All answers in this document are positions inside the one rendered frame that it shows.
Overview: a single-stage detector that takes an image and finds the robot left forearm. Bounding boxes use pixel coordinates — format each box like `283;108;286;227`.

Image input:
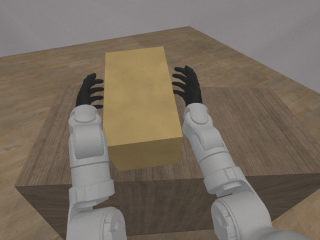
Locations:
66;104;115;240

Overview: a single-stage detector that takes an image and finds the carton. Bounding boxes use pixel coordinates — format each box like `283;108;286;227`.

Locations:
102;46;183;172

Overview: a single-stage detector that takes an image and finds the left robot hand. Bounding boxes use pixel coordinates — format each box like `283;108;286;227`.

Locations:
75;73;104;109

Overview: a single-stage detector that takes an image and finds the pedestal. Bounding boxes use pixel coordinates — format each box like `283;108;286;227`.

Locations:
14;84;320;240

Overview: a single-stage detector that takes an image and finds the right robot hand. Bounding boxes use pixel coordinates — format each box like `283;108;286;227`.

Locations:
172;65;203;107

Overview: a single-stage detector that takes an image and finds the robot left upper arm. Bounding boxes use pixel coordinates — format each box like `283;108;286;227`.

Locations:
66;206;127;240

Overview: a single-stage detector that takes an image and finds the robot right forearm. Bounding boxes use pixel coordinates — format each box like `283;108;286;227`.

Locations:
182;103;272;223

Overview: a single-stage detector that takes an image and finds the robot right upper arm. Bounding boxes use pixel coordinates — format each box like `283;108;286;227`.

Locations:
211;190;311;240

